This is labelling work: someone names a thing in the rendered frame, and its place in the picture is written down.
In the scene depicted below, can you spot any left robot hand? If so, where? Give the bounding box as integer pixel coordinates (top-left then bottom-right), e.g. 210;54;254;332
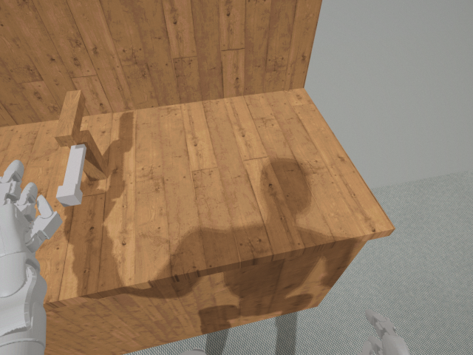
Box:
0;160;63;257

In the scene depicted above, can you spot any tap lever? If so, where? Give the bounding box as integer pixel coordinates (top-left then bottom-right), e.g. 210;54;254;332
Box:
56;144;86;207

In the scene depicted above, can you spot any counter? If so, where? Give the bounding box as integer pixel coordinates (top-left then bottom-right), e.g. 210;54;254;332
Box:
0;0;395;355

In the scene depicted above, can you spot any right robot hand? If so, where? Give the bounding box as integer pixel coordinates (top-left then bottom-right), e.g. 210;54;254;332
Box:
357;309;410;355

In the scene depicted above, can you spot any left robot forearm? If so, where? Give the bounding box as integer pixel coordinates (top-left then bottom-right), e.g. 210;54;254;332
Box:
0;252;47;355

